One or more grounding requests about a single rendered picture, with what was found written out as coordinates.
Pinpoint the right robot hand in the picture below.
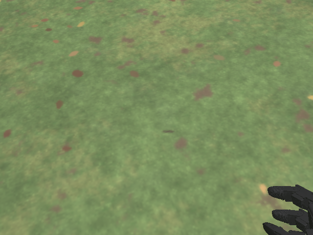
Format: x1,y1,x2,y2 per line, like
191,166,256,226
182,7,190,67
262,184,313,235

